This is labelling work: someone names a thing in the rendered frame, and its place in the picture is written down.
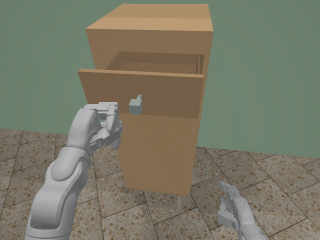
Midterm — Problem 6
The robot left hand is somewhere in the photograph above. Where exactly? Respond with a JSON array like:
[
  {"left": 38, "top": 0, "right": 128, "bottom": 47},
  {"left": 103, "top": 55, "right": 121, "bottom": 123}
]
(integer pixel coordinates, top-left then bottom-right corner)
[{"left": 66, "top": 102, "right": 123, "bottom": 157}]

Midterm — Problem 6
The robot right hand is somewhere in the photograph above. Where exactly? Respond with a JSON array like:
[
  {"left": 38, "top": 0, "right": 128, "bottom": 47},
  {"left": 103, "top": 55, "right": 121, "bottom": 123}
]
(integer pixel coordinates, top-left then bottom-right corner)
[{"left": 217, "top": 180, "right": 256, "bottom": 233}]

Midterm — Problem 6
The robot left forearm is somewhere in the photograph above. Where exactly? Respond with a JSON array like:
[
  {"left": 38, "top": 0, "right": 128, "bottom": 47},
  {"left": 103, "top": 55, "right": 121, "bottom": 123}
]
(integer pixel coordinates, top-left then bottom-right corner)
[{"left": 24, "top": 146, "right": 92, "bottom": 240}]

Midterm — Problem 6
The robot right forearm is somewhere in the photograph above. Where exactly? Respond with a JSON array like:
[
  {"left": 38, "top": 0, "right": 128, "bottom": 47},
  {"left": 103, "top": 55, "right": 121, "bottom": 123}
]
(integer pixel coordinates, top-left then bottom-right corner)
[{"left": 238, "top": 224, "right": 268, "bottom": 240}]

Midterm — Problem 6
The cabinet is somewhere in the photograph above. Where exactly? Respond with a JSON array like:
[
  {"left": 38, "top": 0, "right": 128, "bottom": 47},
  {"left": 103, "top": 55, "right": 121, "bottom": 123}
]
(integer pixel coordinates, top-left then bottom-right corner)
[{"left": 85, "top": 4, "right": 214, "bottom": 196}]

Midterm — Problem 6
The handle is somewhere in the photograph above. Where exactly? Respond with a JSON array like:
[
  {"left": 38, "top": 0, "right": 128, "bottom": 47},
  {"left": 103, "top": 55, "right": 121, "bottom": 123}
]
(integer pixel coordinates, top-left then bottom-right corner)
[{"left": 128, "top": 94, "right": 143, "bottom": 115}]

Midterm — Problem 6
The drawer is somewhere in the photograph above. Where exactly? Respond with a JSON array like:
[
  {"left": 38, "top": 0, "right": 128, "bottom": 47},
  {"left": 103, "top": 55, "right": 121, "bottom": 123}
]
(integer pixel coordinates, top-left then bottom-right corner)
[{"left": 77, "top": 51, "right": 204, "bottom": 119}]

